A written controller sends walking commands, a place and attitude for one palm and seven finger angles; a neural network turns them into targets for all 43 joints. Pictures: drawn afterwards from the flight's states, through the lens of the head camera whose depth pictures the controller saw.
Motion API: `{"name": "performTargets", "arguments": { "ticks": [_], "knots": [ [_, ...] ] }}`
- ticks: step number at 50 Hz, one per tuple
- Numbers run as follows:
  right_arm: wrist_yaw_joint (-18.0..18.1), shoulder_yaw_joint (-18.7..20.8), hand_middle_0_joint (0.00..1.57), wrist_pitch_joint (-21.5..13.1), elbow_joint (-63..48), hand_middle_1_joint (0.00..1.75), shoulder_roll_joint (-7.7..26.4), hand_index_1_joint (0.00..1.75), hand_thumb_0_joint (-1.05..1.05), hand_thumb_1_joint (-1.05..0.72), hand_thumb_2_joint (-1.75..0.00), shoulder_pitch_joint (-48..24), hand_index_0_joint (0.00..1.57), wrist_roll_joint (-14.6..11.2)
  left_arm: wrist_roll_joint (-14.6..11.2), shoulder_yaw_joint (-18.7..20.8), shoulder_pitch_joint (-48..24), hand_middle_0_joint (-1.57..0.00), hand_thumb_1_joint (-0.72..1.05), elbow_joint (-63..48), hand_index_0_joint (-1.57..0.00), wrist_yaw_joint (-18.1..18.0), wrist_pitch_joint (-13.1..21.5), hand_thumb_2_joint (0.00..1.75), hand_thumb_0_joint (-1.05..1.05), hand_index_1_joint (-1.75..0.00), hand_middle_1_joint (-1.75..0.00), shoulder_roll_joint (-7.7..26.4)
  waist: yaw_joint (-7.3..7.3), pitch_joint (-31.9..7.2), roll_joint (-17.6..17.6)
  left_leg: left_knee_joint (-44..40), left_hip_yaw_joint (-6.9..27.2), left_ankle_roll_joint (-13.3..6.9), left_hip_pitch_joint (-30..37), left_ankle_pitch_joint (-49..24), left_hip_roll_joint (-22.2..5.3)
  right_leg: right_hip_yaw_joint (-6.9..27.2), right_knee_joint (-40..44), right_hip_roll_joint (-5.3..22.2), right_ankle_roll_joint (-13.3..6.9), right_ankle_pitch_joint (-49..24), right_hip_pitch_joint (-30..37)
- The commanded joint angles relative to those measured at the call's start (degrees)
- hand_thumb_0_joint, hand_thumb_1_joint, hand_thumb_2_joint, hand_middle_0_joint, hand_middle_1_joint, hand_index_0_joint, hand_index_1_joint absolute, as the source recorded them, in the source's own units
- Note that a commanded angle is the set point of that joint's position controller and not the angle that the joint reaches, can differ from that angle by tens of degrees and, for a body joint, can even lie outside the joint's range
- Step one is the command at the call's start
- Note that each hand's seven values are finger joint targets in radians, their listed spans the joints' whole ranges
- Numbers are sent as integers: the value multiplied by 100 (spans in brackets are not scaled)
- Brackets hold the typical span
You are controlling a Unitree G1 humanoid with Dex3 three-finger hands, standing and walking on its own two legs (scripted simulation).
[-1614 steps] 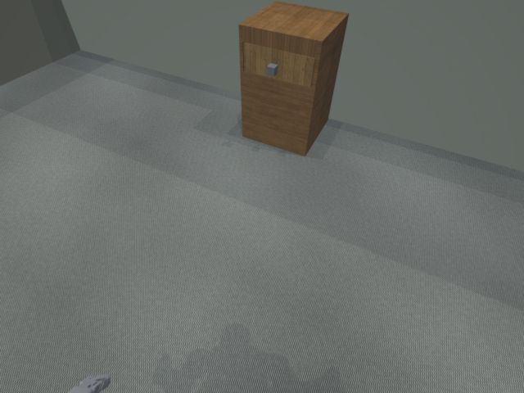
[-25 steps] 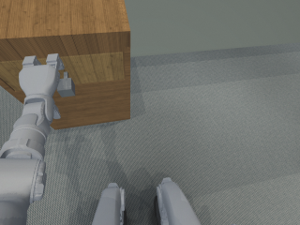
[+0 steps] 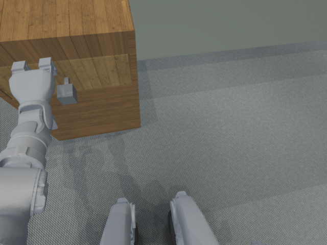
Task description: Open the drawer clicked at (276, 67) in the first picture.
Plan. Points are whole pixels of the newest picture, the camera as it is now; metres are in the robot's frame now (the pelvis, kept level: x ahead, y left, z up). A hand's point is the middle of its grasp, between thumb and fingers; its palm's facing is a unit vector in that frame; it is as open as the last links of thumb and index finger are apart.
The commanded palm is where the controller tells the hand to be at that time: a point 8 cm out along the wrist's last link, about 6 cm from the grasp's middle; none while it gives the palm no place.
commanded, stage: lower the fingers behind the handle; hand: left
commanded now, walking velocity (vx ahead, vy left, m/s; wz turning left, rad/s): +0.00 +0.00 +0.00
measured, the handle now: (67, 88) +0.56 +0.25 -0.11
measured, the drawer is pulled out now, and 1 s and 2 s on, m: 0.00 0.00 0.00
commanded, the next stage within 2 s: lift the hand off the handle in 1.48 s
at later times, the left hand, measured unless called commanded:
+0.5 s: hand (48, 106) +0.48 +0.28 -0.08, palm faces -0.06 +0.02 -1.00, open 13.9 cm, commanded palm +0.48 +0.25 -0.03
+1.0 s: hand (53, 104) +0.50 +0.28 -0.08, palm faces +0.04 +0.04 -1.00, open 13.5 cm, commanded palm +0.48 +0.25 -0.06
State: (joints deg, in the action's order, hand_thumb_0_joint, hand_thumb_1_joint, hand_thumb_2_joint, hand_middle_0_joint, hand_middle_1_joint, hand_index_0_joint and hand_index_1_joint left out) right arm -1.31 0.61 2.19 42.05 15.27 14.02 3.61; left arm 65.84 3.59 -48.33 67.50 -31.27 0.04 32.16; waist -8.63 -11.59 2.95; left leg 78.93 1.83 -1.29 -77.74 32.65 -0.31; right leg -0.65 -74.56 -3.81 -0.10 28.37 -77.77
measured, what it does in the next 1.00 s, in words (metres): lowers itself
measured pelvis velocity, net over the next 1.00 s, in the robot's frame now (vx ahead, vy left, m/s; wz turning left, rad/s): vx -0.03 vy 0.00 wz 0.00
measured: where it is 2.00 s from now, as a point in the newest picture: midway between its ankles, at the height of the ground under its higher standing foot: outside the picture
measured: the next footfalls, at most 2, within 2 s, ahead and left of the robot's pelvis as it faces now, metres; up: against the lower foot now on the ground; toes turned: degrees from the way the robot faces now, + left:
none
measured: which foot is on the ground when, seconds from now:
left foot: down 0.00-1.00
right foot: down 0.00-1.00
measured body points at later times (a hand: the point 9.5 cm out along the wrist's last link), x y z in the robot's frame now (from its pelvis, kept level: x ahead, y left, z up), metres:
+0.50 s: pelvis -0.01 +0.00 -0.03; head +0.18 +0.01 +0.38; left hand +0.48 +0.28 -0.02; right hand +0.04 -0.27 -0.16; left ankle +0.02 +0.10 -0.60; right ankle +0.05 -0.12 -0.60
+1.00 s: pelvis -0.03 +0.00 -0.06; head +0.16 +0.03 +0.34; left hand +0.49 +0.27 -0.03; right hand +0.03 -0.27 -0.19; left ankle +0.02 +0.10 -0.60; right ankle +0.05 -0.12 -0.60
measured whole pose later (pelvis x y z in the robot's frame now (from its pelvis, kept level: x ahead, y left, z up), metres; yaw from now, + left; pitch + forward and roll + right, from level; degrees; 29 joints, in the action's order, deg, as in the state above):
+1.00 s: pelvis -0.03 +0.00 -0.06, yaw +0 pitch +35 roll -4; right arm -1.7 -0.7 -0.3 42.6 14.7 12.9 3.0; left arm 65.6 0.7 -55.3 66.3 -30.6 -0.9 33.3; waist -7.9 -12.2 2.7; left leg 92.6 2.5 -1.5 -93.5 34.6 0.6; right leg -1.9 -88.0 -3.0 0.2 30.7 -93.1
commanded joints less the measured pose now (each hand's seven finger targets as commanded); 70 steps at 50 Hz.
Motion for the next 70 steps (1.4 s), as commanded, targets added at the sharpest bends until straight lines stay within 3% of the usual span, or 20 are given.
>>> {"name": "performTargets", "arguments": {
  "ticks": [1,4,5,9,13,16,20,22,24,26,27,30,36,42,44,50,56,59,62,70],
  "knots": [
    [94,360,20,-121,-203,30,979,30,0,-90,-90,1020,20,-71,-140,-30,-1530,-30,-50,-835,-30,207,-119,30,0,-120,-120,1080,-5,-3048,213,-900,-51,-78,2069,-1996,28,-126,800,-23,-162,-1621,1827],
    [207,402,20,-199,-171,30,969,30,0,-90,-90,1047,20,-76,-198,204,-2109,-30,-50,-1709,-30,394,363,30,0,-120,-120,1529,-11,-3599,300,-743,-40,-129,1987,-1833,51,-3,728,-2,-138,-1585,2017],
    [241,421,20,-234,-133,30,962,30,0,-90,-90,1030,20,-58,-160,182,-2259,-30,-50,-1922,-30,398,543,30,0,-120,-120,1522,-52,-3612,425,-673,-41,-138,2010,-1803,53,29,690,5,-144,-1556,1901],
    [259,411,20,-239,-7,30,945,30,0,-90,-90,952,20,3,95,533,-1953,-30,-50,-2198,-30,35,1044,30,0,-120,-120,1765,144,-3484,810,-491,50,-85,2109,-2063,45,-42,407,-15,-219,-1390,1251],
    [111,379,20,-165,79,30,960,30,0,-90,-90,914,20,66,125,640,-1687,-30,-50,-1322,-30,-509,716,30,0,-120,-120,1626,148,-2837,668,-418,72,-44,1658,-1919,25,-157,281,-20,-232,-1119,830],
    [0,368,20,-173,46,30,983,30,0,-90,-90,937,20,45,25,486,-1593,-30,-50,-711,-30,-596,200,30,0,-120,-120,1421,120,-2931,573,-449,10,-40,1529,-1893,56,-172,290,-20,-208,-1233,1019],
    [12,374,20,-241,9,30,1013,30,0,-90,-90,1056,20,-28,-12,89,-2073,-30,-50,-774,-30,-169,-222,30,0,-120,-120,1344,-80,-3373,447,-412,-48,-85,1539,-1796,41,-146,360,-28,-148,-1434,1404],
    [48,392,20,-276,-31,30,1011,30,0,-90,-90,1091,20,-38,-54,196,-2237,-30,-50,-1306,-30,120,-78,30,0,-120,-120,1535,-30,-3966,627,-357,-9,-74,1843,-2024,34,-119,275,-16,-151,-1677,1582],
    [111,414,20,-312,-9,30,979,30,0,-90,-90,1095,20,-36,-122,193,-2357,-30,-50,-1668,-30,322,173,30,0,-120,-120,1533,-85,-4118,595,-264,28,-103,1900,-2033,36,-97,241,-17,-144,-1701,1556],
    [134,368,20,-320,73,30,957,30,0,-90,-90,1088,20,-32,-94,0,-2093,-30,-50,-1225,-30,452,210,30,0,-120,-120,1303,-189,-3426,440,-220,23,-132,1554,-1752,23,-116,233,-19,-154,-1418,1228],
    [151,338,20,-310,70,30,942,30,0,-90,-90,1060,20,-34,-42,-3,-1926,-30,-50,-1104,-30,470,275,30,0,-120,-120,1279,-134,-3000,406,-213,10,-130,1309,-1611,21,-143,218,-16,-163,-1227,1026],
    [148,300,20,-284,-2,30,946,30,0,-90,-90,961,20,-10,0,58,-1685,-30,-50,-969,-30,429,424,30,0,-120,-120,1293,-37,-2620,424,-139,2,-132,1011,-1348,29,-131,157,-38,-228,-887,688],
    [78,340,20,-289,-60,30,943,30,0,-90,-90,992,20,26,72,106,-1621,-30,-50,-961,-30,176,537,30,0,-120,-120,1161,3,-2790,558,34,48,-79,955,-1522,8,-201,-146,-36,-256,-913,365],
    [38,324,20,-285,-41,30,1046,30,0,-90,-90,1095,20,-31,120,54,-2035,-30,-50,-658,-30,35,110,30,0,-120,-120,1308,-128,-2880,442,67,105,-64,747,-1178,12,-264,-238,-7,-220,-618,185],
    [35,316,20,-302,-27,30,1047,30,0,-90,-90,1105,20,-52,105,-140,-2247,-30,-50,-524,-30,58,-87,30,0,-120,-120,1154,-244,-2834,484,54,125,-66,708,-954,18,-292,-226,0,-210,-458,53],
    [103,174,20,-330,-84,30,1091,30,0,-90,-90,1063,20,-136,-29,-273,-2225,-30,-50,-68,-30,489,-497,30,0,-120,-120,1276,-297,-2531,295,50,105,-113,253,-405,35,-287,-235,28,-191,-99,21],
    [204,77,20,-393,-236,30,1068,30,0,-90,-90,1012,20,-186,-67,-353,-2184,-30,-50,-68,-30,1007,-361,30,0,-120,-120,1398,-337,-2288,38,250,22,-187,-393,83,42,-167,-298,46,-177,262,19],
    [254,69,20,-427,-317,30,1053,30,0,-90,-90,1021,20,-198,-44,-397,-2135,-30,-50,-262,-30,1159,-190,30,0,-120,-120,1421,-291,-2271,193,298,-12,-192,-490,223,52,-144,-337,43,-182,392,-86],
    [291,53,20,-433,-375,30,1065,30,0,-90,-90,1022,20,-226,-40,-323,-2010,-30,-50,-251,-30,1217,-74,30,0,-120,-120,1527,-283,-2186,-17,361,-22,-204,-682,360,53,-118,-359,47,-174,555,-139],
    [318,100,20,-418,-379,30,1078,30,0,-90,-90,1169,20,-243,-61,-213,-2128,-30,-50,-592,-30,1100,15,30,0,-120,-120,1618,-222,-2469,144,387,19,-182,-548,332,43,-137,-479,39,-181,505,-256]
  ]
}}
